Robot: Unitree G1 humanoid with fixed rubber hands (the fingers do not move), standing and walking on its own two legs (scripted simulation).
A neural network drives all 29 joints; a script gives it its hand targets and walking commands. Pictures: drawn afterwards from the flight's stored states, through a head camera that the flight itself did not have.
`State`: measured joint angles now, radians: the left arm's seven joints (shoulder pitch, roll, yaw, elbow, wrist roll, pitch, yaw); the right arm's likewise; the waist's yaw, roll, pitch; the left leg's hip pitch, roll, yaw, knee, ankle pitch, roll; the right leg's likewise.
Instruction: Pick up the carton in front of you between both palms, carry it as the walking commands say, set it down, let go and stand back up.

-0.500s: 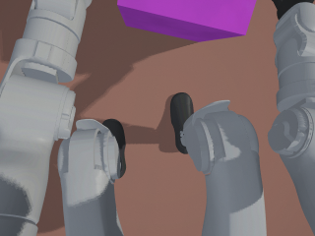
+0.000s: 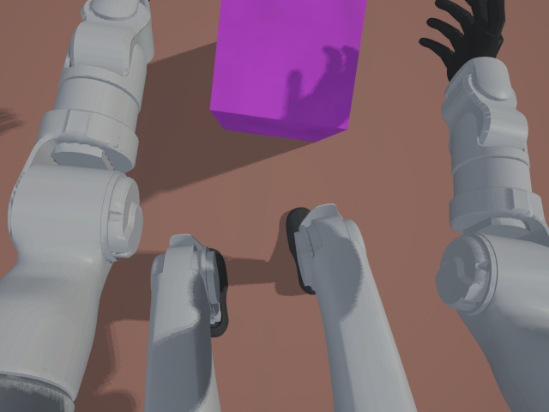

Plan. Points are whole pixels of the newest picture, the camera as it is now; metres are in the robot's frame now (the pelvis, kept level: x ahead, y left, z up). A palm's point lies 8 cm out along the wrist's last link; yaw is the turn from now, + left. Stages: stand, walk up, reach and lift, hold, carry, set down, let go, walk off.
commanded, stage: set down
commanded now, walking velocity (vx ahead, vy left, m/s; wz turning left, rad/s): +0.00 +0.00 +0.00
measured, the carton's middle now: (281, 74) +0.54 -0.11 -0.35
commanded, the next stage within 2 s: let go in 0.46 s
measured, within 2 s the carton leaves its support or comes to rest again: neither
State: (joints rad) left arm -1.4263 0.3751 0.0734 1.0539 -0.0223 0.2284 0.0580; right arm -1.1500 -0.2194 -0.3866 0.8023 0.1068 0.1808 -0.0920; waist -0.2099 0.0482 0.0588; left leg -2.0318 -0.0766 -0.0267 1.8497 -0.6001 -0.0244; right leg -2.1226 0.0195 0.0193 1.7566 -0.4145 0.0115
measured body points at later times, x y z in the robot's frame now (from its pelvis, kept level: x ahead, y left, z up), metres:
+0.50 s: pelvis +0.03 +0.00 +0.13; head +0.33 -0.03 +0.47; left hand +0.60 +0.07 +0.04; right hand +0.47 -0.31 +0.04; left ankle +0.08 +0.12 -0.44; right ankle +0.13 -0.12 -0.44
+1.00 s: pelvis +0.09 -0.02 +0.25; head +0.28 -0.04 +0.66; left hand +0.45 +0.13 +0.14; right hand +0.36 -0.29 +0.15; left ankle +0.08 +0.12 -0.44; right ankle +0.13 -0.12 -0.44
